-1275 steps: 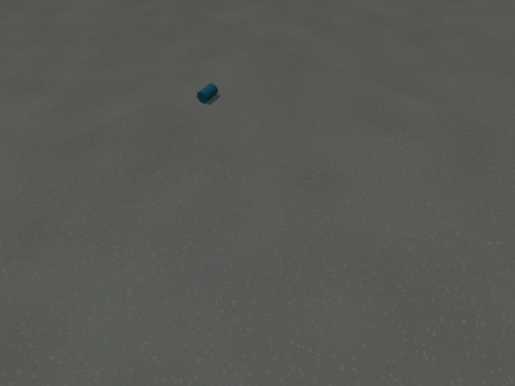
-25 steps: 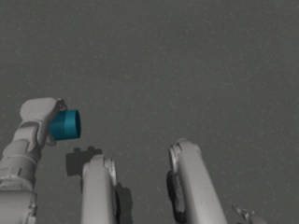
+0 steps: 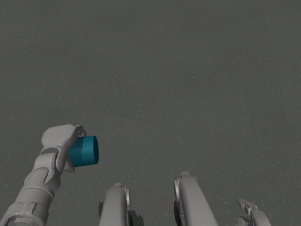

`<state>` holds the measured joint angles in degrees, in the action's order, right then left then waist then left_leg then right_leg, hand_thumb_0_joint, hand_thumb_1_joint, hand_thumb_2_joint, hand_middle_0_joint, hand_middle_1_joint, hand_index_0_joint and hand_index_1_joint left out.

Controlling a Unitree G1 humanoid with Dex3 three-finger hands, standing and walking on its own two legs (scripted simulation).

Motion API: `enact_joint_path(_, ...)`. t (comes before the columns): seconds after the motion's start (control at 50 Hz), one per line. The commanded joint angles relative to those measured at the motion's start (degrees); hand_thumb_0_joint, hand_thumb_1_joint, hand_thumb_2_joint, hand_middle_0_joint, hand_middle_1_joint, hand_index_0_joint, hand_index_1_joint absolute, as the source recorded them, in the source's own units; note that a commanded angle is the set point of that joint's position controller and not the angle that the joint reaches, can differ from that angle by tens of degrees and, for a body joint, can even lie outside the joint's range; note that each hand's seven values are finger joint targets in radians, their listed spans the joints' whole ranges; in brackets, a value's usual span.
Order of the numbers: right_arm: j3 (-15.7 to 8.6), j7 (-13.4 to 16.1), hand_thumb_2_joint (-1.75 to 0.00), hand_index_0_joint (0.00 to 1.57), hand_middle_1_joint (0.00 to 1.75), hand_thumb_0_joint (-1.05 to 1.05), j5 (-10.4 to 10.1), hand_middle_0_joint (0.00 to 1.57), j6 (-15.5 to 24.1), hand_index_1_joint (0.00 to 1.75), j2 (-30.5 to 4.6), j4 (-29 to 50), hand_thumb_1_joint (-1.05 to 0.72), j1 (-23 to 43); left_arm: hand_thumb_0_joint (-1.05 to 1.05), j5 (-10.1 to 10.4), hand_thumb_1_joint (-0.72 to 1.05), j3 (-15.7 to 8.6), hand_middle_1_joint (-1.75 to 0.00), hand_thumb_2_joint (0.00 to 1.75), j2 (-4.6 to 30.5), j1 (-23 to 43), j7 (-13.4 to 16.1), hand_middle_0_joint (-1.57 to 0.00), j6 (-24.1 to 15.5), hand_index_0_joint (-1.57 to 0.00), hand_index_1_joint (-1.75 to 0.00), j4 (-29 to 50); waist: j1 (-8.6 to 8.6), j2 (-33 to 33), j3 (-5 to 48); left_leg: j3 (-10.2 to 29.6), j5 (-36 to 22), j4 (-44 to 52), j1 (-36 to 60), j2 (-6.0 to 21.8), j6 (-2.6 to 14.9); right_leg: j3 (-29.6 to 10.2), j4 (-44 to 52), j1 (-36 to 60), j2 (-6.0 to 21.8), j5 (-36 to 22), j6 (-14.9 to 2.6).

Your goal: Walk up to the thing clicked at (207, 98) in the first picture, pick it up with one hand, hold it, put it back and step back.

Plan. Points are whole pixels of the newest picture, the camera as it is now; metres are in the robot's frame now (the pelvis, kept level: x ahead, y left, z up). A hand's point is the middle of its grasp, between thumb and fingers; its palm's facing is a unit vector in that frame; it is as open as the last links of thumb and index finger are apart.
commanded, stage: lift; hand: left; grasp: from above
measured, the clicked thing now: (73, 152) +0.37 +0.22 -0.12
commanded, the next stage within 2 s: hold in 0.72 s
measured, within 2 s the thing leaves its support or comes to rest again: neither
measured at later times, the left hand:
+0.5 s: hand (54, 139) +0.35 +0.21 +0.04, palm faces -0.46 -0.06 -0.88, open 11.1 cm
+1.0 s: hand (38, 128) +0.35 +0.21 +0.10, palm faces -0.47 -0.04 -0.88, open 11.1 cm
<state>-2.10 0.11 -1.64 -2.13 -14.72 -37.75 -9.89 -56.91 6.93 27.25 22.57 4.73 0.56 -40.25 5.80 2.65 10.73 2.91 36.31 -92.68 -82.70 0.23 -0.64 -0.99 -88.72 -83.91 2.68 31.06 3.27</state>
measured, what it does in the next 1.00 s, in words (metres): rises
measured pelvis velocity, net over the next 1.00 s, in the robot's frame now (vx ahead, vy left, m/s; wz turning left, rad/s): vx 0.05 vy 0.00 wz -0.02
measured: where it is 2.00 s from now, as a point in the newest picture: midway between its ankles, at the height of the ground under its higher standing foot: outside the picture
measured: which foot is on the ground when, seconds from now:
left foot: down 0.00-1.00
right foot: down 0.00-1.00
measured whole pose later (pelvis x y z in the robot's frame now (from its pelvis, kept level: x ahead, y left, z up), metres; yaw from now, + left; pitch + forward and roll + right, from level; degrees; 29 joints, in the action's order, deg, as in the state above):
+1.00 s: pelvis +0.05 +0.00 +0.17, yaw -1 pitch +7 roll +0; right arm -2.5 2.0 -2.2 -1.2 -14.3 -41.7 -13.1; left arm -58.5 11.4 22.1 16.1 5.1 -0.6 -45.3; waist 2.4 1.7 3.3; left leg -0.5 21.5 -43.4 -28.8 1.3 -0.6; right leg -1.8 -41.6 -31.4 2.4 17.1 2.7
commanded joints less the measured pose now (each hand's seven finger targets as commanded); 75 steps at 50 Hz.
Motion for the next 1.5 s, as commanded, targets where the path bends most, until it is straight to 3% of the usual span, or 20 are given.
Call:
enact_joint_path(0.0,-3.3,2.1,-0.9,0.2,0.3,0.0,-0.4,0.2,1.3,0.3,-9.2,4.2,-0.9,-4.9,0.0,0.3,0.78,-5.2,-0.45,1.05,13.1,15.1,1.7,-1.34,-0.3,-1.21,-0.59,12.9,-0.67,2.9,26.7,-1.4,-12.7,20.6,26.4,-0.8,1.14,2.8,16.8,24.0,-2.9,-9.3,-4.12)
enact_joint_path(0.02,-3.0,2.3,-0.9,0.2,0.3,0.0,-0.4,0.2,1.5,0.3,-8.8,3.8,-0.9,-5.1,0.0,0.2,0.77,-4.4,-0.46,1.04,11.8,14.5,1.6,-1.32,-0.3,-1.2,-0.6,11.5,0.21,2.3,24.4,-1.5,-13.2,21.4,26.4,-0.8,1.24,2.6,18.2,25.1,-3.0,-10.0,-4.05)
enact_joint_path(0.04,-3.0,2.5,-0.9,0.2,0.3,0.0,-0.4,0.2,1.6,0.3,-8.8,3.8,-0.9,-5.4,0.0,0.3,0.76,-5.4,-0.46,1.04,12.6,14.3,1.7,-1.31,-0.5,-1.19,-0.59,11.3,-0.39,1.3,23.7,-1.3,-13.1,22.9,27.2,-0.7,1.32,2.5,19.5,26.9,-3.0,-9.9,-4.0)
enact_joint_path(0.08,-3.1,2.9,-0.9,0.2,0.3,0.0,-0.5,0.2,1.9,0.3,-8.3,3.8,-0.9,-5.3,0.0,0.5,0.72,-4.0,-0.45,1.03,11.2,15.7,1.6,-1.29,-0.9,-1.16,-0.59,12.2,-0.01,2.0,21.9,-1.9,-12.5,25.3,29.2,-0.7,1.45,2.0,22.8,29.1,-3.2,-9.7,-3.92)
enact_joint_path(0.1,-2.8,3.0,-0.9,0.2,0.3,0.0,-0.5,0.2,2.1,0.3,-8.5,3.4,-0.9,-5.7,0.0,0.6,0.71,-4.8,-0.47,1.02,11.8,14.9,1.7,-1.27,-1.0,-1.15,-0.6,10.6,-0.27,1.6,20.6,-1.4,-12.4,26.9,30.1,-0.6,1.31,2.1,23.9,29.9,-3.1,-9.4,-3.89)
enact_joint_path(0.12,-2.8,3.2,-0.9,0.2,0.3,0.0,-0.5,0.2,2.3,0.3,-8.3,3.4,-0.9,-5.4,0.0,0.5,0.72,-4.6,-0.47,1.02,11.4,13.7,1.9,-1.27,-1.2,-1.15,-0.6,10.5,-1.05,0.9,20.0,-1.7,-11.9,28.0,31.2,-0.7,1.44,1.9,25.4,31.4,-3.2,-9.0,-3.86)
enact_joint_path(0.14,-2.6,3.3,-0.9,0.2,0.3,0.0,-0.5,0.2,2.5,0.3,-8.0,3.4,-0.9,-5.3,0.0,0.4,0.71,-3.6,-0.47,1.02,9.8,12.9,2.2,-1.27,-1.3,-1.15,-0.6,9.2,-0.65,0.2,19.0,-1.6,-11.3,29.1,31.7,-0.8,1.49,1.8,27.0,32.4,-3.3,-8.5,-3.82)
enact_joint_path(0.24,-2.6,3.5,-0.9,0.2,0.3,0.0,-0.2,0.2,3.1,0.3,-8.1,2.3,-0.9,-6.2,0.0,-0.5,0.67,-4.0,-0.48,1.02,10.0,13.1,3.7,-1.24,-1.5,-1.12,-0.61,9.0,-1.56,1.3,19.1,-2.2,-16.1,33.6,38.4,-0.9,1.16,1.5,32.0,38.9,-3.5,-12.8,-3.83)
enact_joint_path(0.28,-2.5,3.4,-0.9,0.2,0.3,0.0,0.0,0.2,3.3,0.3,-7.8,1.8,-0.9,-6.4,0.0,-1.1,0.68,-1.9,-0.49,1.03,7.5,13.8,4.5,-1.25,-1.2,-1.13,-0.62,8.3,-1.09,1.9,18.4,-2.2,-17.3,35.6,41.3,-0.9,0.92,1.8,33.6,40.0,-3.5,-14.0,-3.81)
enact_joint_path(0.32,-2.6,3.5,-0.9,0.2,0.3,0.0,-0.1,0.2,3.3,0.3,-8.1,1.5,-0.9,-6.4,0.0,-1.4,0.69,-3.4,-0.49,1.0,9.9,14.8,5.3,-1.24,-0.9,-1.12,-0.61,8.3,-1.84,2.2,17.4,-2.1,-17.6,37.9,43.6,-0.8,0.8,1.9,35.7,41.9,-3.7,-14.0,-3.68)
enact_joint_path(0.42,-2.6,3.2,-0.9,0.2,0.3,0.0,-0.2,0.2,3.0,0.3,-7.9,1.6,-0.9,-5.7,0.0,-1.3,0.71,-2.8,-0.5,1.02,9.4,15.4,5.9,-1.25,-0.2,-1.14,-0.61,6.4,-2.1,0.5,14.2,-2.9,-18.4,42.4,47.0,-1.2,1.07,1.3,40.9,47.3,-3.5,-15.4,-3.24)
enact_joint_path(0.54,-2.7,2.8,-0.9,0.2,0.3,0.0,-0.3,0.2,3.1,0.3,-7.6,1.9,-0.9,-5.1,0.0,-0.4,0.72,-1.1,-0.5,1.0,6.7,13.4,4.9,-1.25,-0.1,-1.15,-0.6,4.1,-2.61,-0.3,11.7,-2.7,-20.1,47.3,50.9,-1.1,0.86,1.1,45.3,51.7,-3.5,-16.5,-3.24)
enact_joint_path(0.64,-3.0,2.8,-0.9,0.2,0.3,0.0,-0.3,0.2,3.2,0.3,-7.8,2.4,-0.9,-4.7,0.0,-0.3,0.74,-1.6,-0.5,0.98,7.5,13.3,3.8,-1.25,-0.9,-1.16,-0.6,4.6,-3.22,0.3,11.1,-2.8,-22.5,50.5,55.2,-0.9,0.65,1.6,48.1,54.4,-3.6,-18.4,-3.3)
enact_joint_path(0.72,-2.9,2.9,-0.9,0.2,0.3,0.0,-0.3,0.2,3.2,0.3,-7.7,2.4,-0.9,-4.2,0.0,-0.1,0.76,-1.6,-0.5,0.98,7.4,14.7,3.9,-1.26,-1.6,-1.17,-0.59,6.3,-2.66,-0.2,11.0,-3.0,-24.5,52.1,57.6,-1.0,0.7,1.4,49.9,56.5,-3.5,-20.2,-3.21)
enact_joint_path(0.88,-3.2,2.8,-0.9,0.2,0.3,0.0,-0.5,0.2,3.0,0.3,-8.1,2.2,-0.9,-3.2,0.0,-1.8,0.81,-1.7,-0.48,0.95,8.5,15.8,4.1,-1.28,-1.8,-1.2,-0.56,7.9,-3.15,0.7,10.1,-3.4,-27.2,55.3,61.8,-1.2,0.38,1.5,52.5,59.5,-3.6,-22.3,-3.43)
enact_joint_path(1.02,-3.3,2.4,-0.9,0.2,0.3,0.0,-0.6,0.2,2.9,0.3,-8.0,2.4,-0.9,-2.4,0.0,-1.0,0.78,-0.8,-0.43,0.94,7.0,13.5,2.2,-1.28,-1.2,-1.19,-0.53,7.4,-3.77,-0.1,9.0,-3.5,-29.9,57.5,64.2,-1.1,0.22,1.5,54.5,61.9,-3.8,-24.3,-3.49)
enact_joint_path(1.14,-3.5,2.4,-0.9,0.2,0.3,0.0,-0.6,0.2,2.8,0.3,-8.3,3.4,-0.9,-2.0,0.0,-0.5,0.8,-0.8,-0.41,0.9,7.3,13.8,-0.1,-1.29,-1.9,-1.2,-0.5,9.4,-4.03,-0.3,8.2,-3.7,-31.1,58.7,65.0,-1.0,0.21,1.7,55.4,63.4,-4.2,-25.2,-3.51)
enact_joint_path(1.16,-3.5,2.4,-0.9,0.2,0.3,0.0,-0.7,0.2,2.7,0.3,-8.3,3.5,-0.9,-1.8,0.0,-0.8,0.79,-1.7,-0.39,0.92,8.4,12.8,-0.3,-1.3,-1.9,-1.21,-0.5,8.7,-4.55,-0.1,8.1,-3.9,-31.3,58.9,64.9,-1.1,0.26,1.7,55.6,63.9,-4.0,-25.2,-3.57)
enact_joint_path(1.26,-3.7,2.4,-0.9,0.2,0.3,0.0,-0.6,0.2,2.3,0.3,-8.5,3.7,-0.89,-2.3,0.0,-1.0,0.81,-1.8,-0.38,0.93,7.9,12.8,-0.7,-1.32,-2.1,-1.22,-0.49,11.8,-4.41,0.7,9.6,-3.9,-36.4,58.9,67.4,-0.8,-0.2,1.8,55.2,64.4,-4.2,-28.9,-3.81)
enact_joint_path(1.48,-3.5,2.1,-0.9,0.2,0.3,0.0,-0.8,0.2,1.7,0.3,-8.2,4.9,-0.9,-0.9,0.0,-1.2,0.81,-2.4,-0.35,0.94,8.4,12.9,-1.4,-1.35,-1.2,-1.23,-0.47,13.9,-4.8,-0.9,8.4,-4.6,-33.8,60.7,67.5,-1.6,0.76,1.1,57.5,67.4,-3.6,-28.4,-3.29)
